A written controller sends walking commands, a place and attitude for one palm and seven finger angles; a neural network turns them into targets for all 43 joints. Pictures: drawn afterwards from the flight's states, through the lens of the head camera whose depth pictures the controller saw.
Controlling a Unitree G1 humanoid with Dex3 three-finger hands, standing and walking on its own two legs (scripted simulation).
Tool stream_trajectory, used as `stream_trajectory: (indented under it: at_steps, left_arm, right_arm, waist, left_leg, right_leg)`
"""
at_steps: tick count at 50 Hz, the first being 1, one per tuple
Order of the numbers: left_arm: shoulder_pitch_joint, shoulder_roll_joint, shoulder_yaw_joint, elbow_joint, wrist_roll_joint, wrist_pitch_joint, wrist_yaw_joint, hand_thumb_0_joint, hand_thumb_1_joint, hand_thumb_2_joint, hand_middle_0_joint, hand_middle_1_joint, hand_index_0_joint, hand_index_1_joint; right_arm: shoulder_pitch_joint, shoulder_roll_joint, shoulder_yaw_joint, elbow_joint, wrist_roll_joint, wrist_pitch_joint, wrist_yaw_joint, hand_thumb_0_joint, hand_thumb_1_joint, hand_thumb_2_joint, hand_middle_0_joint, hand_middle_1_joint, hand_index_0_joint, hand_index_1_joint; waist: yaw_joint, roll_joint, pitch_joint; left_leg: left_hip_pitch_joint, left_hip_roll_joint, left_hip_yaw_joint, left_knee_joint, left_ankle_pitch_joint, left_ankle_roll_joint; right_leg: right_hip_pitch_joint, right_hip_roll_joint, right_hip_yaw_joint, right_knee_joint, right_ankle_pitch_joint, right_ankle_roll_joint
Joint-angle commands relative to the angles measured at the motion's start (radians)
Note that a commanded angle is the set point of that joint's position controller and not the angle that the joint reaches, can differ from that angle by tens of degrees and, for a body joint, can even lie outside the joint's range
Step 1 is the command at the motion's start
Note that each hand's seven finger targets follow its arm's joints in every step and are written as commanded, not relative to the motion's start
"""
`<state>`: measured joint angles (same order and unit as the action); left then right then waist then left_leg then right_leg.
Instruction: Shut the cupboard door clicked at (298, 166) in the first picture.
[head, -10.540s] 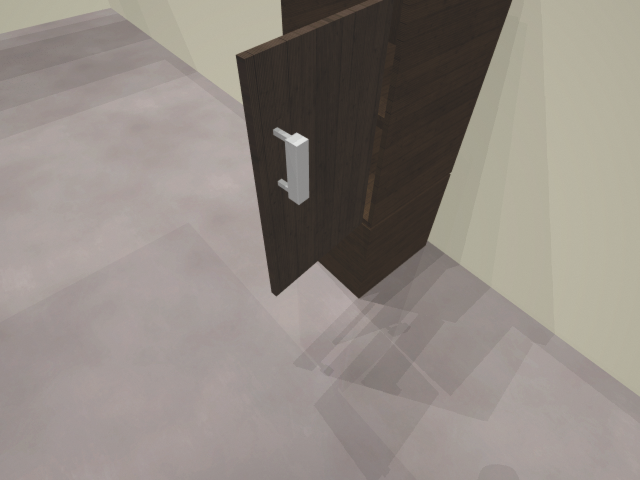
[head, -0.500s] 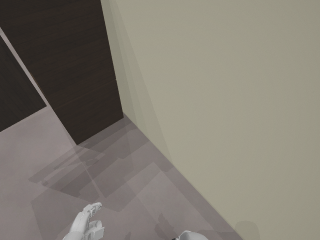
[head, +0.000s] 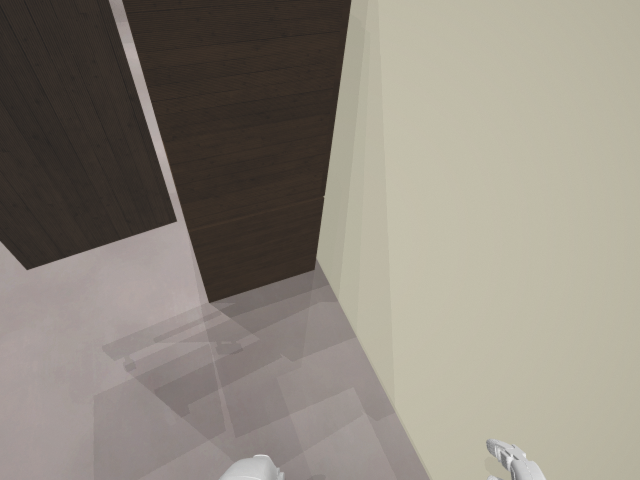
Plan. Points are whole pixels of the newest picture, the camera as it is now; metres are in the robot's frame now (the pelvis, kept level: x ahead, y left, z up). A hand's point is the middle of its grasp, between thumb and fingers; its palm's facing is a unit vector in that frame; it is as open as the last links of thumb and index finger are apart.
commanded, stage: turn to face it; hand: left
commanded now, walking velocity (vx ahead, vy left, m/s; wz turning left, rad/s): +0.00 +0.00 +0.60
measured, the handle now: out of the picture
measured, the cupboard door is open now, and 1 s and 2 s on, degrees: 96 96 96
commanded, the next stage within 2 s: take the last steps up to it in 0.80 s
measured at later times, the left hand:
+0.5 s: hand out of the picture +0.13 +0.17 -0.13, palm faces +0.26 -0.92 -0.28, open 7.4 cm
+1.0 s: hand out of the picture -0.02 +0.17 -0.16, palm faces +0.53 -0.81 -0.25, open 7.4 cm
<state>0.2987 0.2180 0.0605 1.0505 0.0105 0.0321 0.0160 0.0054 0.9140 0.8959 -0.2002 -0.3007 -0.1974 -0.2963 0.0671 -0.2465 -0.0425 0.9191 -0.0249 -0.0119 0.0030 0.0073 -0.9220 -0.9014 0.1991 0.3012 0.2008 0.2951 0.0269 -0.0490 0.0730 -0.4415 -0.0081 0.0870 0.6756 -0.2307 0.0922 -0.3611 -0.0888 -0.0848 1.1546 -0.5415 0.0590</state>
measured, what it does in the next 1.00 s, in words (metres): steps on the spot, turning left: right foot, then left foot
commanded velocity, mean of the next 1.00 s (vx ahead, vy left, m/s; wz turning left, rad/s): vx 0.04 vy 0.01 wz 0.41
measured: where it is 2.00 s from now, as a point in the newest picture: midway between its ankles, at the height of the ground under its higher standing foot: (250, 467)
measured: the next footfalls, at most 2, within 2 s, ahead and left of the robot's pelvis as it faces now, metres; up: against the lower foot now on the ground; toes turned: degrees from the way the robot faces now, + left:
right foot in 0.42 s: +0.10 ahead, -0.17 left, +0.00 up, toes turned +15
left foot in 0.80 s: +0.07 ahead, +0.09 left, +0.00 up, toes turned +29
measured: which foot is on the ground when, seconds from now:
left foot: down 0.00-0.42, up 0.44-0.78, down 0.80-1.00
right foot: up 0.00-0.40, down 0.42-0.80, up 0.82-1.00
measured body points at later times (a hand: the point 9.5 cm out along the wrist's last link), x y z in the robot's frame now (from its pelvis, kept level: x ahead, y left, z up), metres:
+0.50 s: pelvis +0.06 -0.05 +0.02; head +0.10 -0.06 +0.46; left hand +0.12 +0.22 -0.11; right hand +0.15 -0.30 -0.14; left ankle +0.05 +0.06 -0.67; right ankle +0.07 -0.18 -0.72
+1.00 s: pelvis +0.07 -0.03 +0.02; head +0.09 +0.00 +0.46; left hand -0.04 +0.21 -0.14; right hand +0.31 -0.17 -0.11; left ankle +0.04 +0.07 -0.72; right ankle +0.11 -0.17 -0.67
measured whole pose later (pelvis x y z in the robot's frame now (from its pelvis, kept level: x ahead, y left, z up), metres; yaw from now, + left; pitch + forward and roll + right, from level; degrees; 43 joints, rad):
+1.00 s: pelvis +0.07 -0.03 +0.02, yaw +29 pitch -1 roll +0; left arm 0.26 0.25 0.06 0.98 0.02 0.06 0.01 0.01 0.91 0.90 -0.20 -0.30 -0.20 -0.30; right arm 0.08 -0.21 -0.02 0.92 -0.03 0.03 -0.01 0.01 -0.91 -0.90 0.20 0.30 0.20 0.30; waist 0.04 -0.03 0.08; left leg -0.28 -0.01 0.02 0.55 -0.26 0.03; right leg -0.40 -0.08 -0.04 0.96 -0.49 0.05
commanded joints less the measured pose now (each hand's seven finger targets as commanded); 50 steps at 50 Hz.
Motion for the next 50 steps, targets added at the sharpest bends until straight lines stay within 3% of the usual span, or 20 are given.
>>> stream_trajectory:
  at_steps: [1,6,13,16,18,19,20,21,22,24,26,34,37,38,39,40,41,43,46,50]
  left_arm:
    - [-0.007,0.082,0.024,-0.127,0.015,-0.018,-0.007,0.000,0.900,0.900,-0.200,-0.300,-0.200,-0.300]
    - [-0.043,0.084,0.028,-0.173,0.015,-0.006,-0.003,0.000,0.900,0.900,-0.200,-0.300,-0.200,-0.300]
    - [-0.165,0.089,0.023,-0.253,0.010,-0.011,0.005,0.000,0.900,0.900,-0.200,-0.300,-0.200,-0.300]
    - [-0.144,0.085,0.022,-0.262,0.002,-0.013,0.010,0.000,0.900,0.900,-0.200,-0.300,-0.200,-0.300]
    - [-0.093,0.103,0.025,-0.256,-0.001,-0.021,0.015,0.000,0.900,0.900,-0.200,-0.300,-0.200,-0.300]
    - [-0.054,0.117,0.031,-0.248,-0.003,-0.027,0.019,0.000,0.900,0.900,-0.200,-0.300,-0.200,-0.300]
    - [-0.019,0.174,0.043,-0.241,0.004,-0.035,0.025,0.000,0.900,0.900,-0.200,-0.300,-0.200,-0.300]
    - [-0.027,0.235,0.049,-0.249,0.018,-0.038,0.026,0.000,0.900,0.900,-0.200,-0.300,-0.200,-0.300]
    - [-0.053,0.225,0.041,-0.254,0.015,-0.041,0.027,0.000,0.900,0.900,-0.200,-0.300,-0.200,-0.300]
    - [-0.124,0.162,0.024,-0.258,0.006,-0.044,0.028,0.000,0.900,0.900,-0.200,-0.300,-0.200,-0.300]
    - [-0.112,0.137,0.015,-0.251,0.005,-0.051,0.022,0.000,0.900,0.900,-0.200,-0.300,-0.200,-0.300]
    - [0.043,0.190,0.027,-0.167,0.018,-0.048,0.018,0.000,0.900,0.900,-0.200,-0.300,-0.200,-0.300]
    - [0.015,0.204,0.028,-0.152,0.011,-0.047,0.015,0.000,0.900,0.900,-0.200,-0.300,-0.200,-0.300]
    - [-0.011,0.199,0.026,-0.151,0.004,-0.045,0.012,0.000,0.900,0.900,-0.200,-0.300,-0.200,-0.300]
    - [-0.004,0.161,0.021,-0.173,-0.005,-0.041,0.008,0.000,0.900,0.900,-0.200,-0.300,-0.200,-0.300]
    - [-0.030,0.095,-0.003,-0.203,-0.010,-0.034,0.004,0.000,0.900,0.900,-0.200,-0.300,-0.200,-0.300]
    - [-0.047,0.112,0.000,-0.218,0.002,-0.015,0.012,0.000,0.900,0.900,-0.200,-0.300,-0.200,-0.300]
    - [-0.081,0.108,0.004,-0.185,0.005,-0.001,0.010,0.000,0.900,0.900,-0.200,-0.300,-0.200,-0.300]
    - [-0.029,0.084,0.005,-0.142,0.008,0.007,-0.003,0.000,0.900,0.900,-0.200,-0.300,-0.200,-0.300]
    - [-0.019,0.062,-0.002,-0.146,0.017,-0.010,-0.020,0.000,0.900,0.900,-0.200,-0.300,-0.200,-0.300]
  right_arm:
    - [0.072,-0.155,-0.031,-0.052,0.001,0.001,-0.022,0.000,-0.900,-0.900,0.200,0.300,0.200,0.300]
    - [0.102,-0.163,-0.047,-0.062,0.002,0.012,-0.015,0.000,-0.900,-0.900,0.200,0.300,0.200,0.300]
    - [0.164,-0.157,-0.067,-0.054,-0.004,0.028,-0.013,0.000,-0.900,-0.900,0.200,0.300,0.200,0.300]
    - [0.165,-0.156,-0.077,-0.057,-0.005,0.037,-0.014,0.000,-0.900,-0.900,0.200,0.300,0.200,0.300]
    - [0.136,-0.147,-0.078,-0.064,0.003,0.040,-0.012,0.000,-0.900,-0.900,0.200,0.300,0.200,0.300]
    - [0.121,-0.131,-0.075,-0.069,0.009,0.041,-0.009,0.000,-0.900,-0.900,0.200,0.300,0.200,0.300]
    - [0.128,-0.089,-0.071,-0.077,0.020,0.039,-0.002,0.000,-0.900,-0.900,0.200,0.300,0.200,0.300]
    - [0.117,-0.045,-0.064,-0.097,0.022,0.036,0.001,0.000,-0.900,-0.900,0.200,0.300,0.200,0.300]
    - [0.101,-0.091,-0.074,-0.093,0.005,0.042,0.005,0.000,-0.900,-0.900,0.200,0.300,0.200,0.300]
    - [0.113,-0.080,-0.072,-0.057,0.004,0.060,0.010,0.000,-0.900,-0.900,0.200,0.300,0.200,0.300]
    - [0.114,-0.063,-0.059,-0.051,0.005,0.063,0.018,0.000,-0.900,-0.900,0.200,0.300,0.200,0.300]
    - [-0.018,-0.033,-0.022,-0.055,0.015,0.051,0.019,0.000,-0.900,-0.900,0.200,0.300,0.200,0.300]
    - [0.049,-0.053,-0.020,-0.032,0.014,0.041,0.008,0.000,-0.900,-0.900,0.200,0.300,0.200,0.300]
    - [0.102,-0.076,-0.026,-0.013,0.010,0.035,0.007,0.000,-0.900,-0.900,0.200,0.300,0.200,0.300]
    - [0.151,-0.158,-0.043,-0.010,0.000,0.025,0.002,0.000,-0.900,-0.900,0.200,0.300,0.200,0.300]
    - [0.217,-0.246,-0.063,-0.002,0.002,0.025,-0.003,0.000,-0.900,-0.900,0.200,0.300,0.200,0.300]
    - [0.222,-0.258,-0.059,-0.002,0.008,0.034,-0.009,0.000,-0.900,-0.900,0.200,0.300,0.200,0.300]
    - [0.115,-0.199,-0.045,-0.026,0.003,0.030,-0.030,0.000,-0.900,-0.900,0.200,0.300,0.200,0.300]
    - [0.057,-0.152,-0.027,-0.040,-0.001,0.026,-0.031,0.000,-0.900,-0.900,0.200,0.300,0.200,0.300]
    - [0.071,-0.155,-0.035,-0.036,-0.004,0.024,-0.018,0.000,-0.900,-0.900,0.200,0.300,0.200,0.300]
  waist:
    - [-0.025,0.198,-0.112]
    - [-0.031,0.143,-0.148]
    - [-0.063,0.176,-0.140]
    - [-0.055,0.187,-0.164]
    - [-0.023,0.198,-0.168]
    - [-0.002,0.170,-0.179]
    - [0.010,0.025,-0.196]
    - [0.019,-0.209,-0.148]
    - [0.004,-0.150,-0.111]
    - [-0.041,-0.151,-0.058]
    - [-0.045,-0.153,-0.060]
    - [0.028,-0.165,-0.086]
    - [-0.026,-0.155,-0.113]
    - [-0.062,-0.130,-0.133]
    - [-0.087,0.072,-0.197]
    - [-0.115,0.321,-0.221]
    - [-0.102,0.184,-0.206]
    - [-0.070,0.290,-0.109]
    - [-0.027,0.207,-0.083]
    - [-0.030,0.222,-0.057]
  left_leg:
    - [0.149,0.257,-0.354,-0.377,0.144,0.074]
    - [0.178,0.222,-0.385,-0.384,0.055,0.072]
    - [0.236,0.203,-0.488,-0.338,0.132,0.087]
    - [0.210,0.184,-0.524,-0.302,0.238,0.077]
    - [0.143,0.148,-0.514,-0.254,0.273,0.048]
    - [0.078,0.115,-0.495,-0.216,0.226,0.014]
    - [-0.083,0.045,-0.408,-0.101,0.039,-0.044]
    - [-0.213,-0.093,-0.164,0.125,-0.301,-0.129]
    - [-0.184,-0.055,-0.163,0.343,-0.351,-0.126]
    - [-0.189,-0.006,-0.153,0.521,-0.258,-0.141]
    - [-0.185,0.007,-0.114,0.511,-0.198,-0.158]
    - [-0.032,-0.012,-0.002,0.103,-0.227,-0.149]
    - [0.158,-0.037,0.023,-0.115,-0.079,-0.126]
    - [0.293,-0.015,0.011,-0.230,0.064,-0.109]
    - [0.485,0.151,-0.163,-0.242,0.352,-0.040]
    - [0.523,0.407,-0.454,-0.266,0.760,0.127]
    - [0.431,0.442,-0.419,-0.263,0.660,0.172]
    - [0.304,0.331,-0.355,-0.309,0.442,0.128]
    - [0.226,0.255,-0.281,-0.344,0.253,0.083]
    - [0.147,0.223,-0.301,-0.403,-0.178,0.077]
  right_leg:
    - [-0.170,-0.021,0.089,0.057,0.138,0.011]
    - [-0.168,0.004,0.092,-0.055,0.173,0.024]
    - [-0.136,0.048,0.104,-0.263,0.110,0.022]
    - [-0.005,0.090,0.098,-0.412,0.109,0.005]
    - [0.142,0.101,0.099,-0.582,0.204,-0.004]
    - [0.265,0.080,0.113,-0.731,0.280,-0.014]
    - [0.430,-0.074,0.260,-0.842,0.276,-0.059]
    - [0.425,-0.337,0.466,-0.889,0.389,-0.170]
    - [0.284,-0.392,0.441,-0.878,0.524,-0.231]
    - [0.250,-0.271,0.274,-0.817,0.725,-0.212]
    - [0.285,-0.213,0.143,-0.784,0.867,-0.178]
    - [0.394,-0.221,0.082,-0.697,1.089,-0.168]
    - [0.319,-0.202,0.042,-0.598,1.082,-0.130]
    - [0.233,-0.185,0.019,-0.504,0.992,-0.093]
    - [0.050,-0.113,-0.036,-0.344,0.696,-0.036]
    - [-0.123,-0.013,-0.034,-0.143,-0.072,0.010]
    - [-0.114,-0.016,0.061,-0.059,-0.132,-0.003]
    - [-0.149,-0.023,0.097,-0.034,-0.033,0.000]
    - [-0.076,0.000,0.069,-0.121,0.051,-0.008]
    - [0.013,0.033,0.010,-0.317,0.069,-0.026]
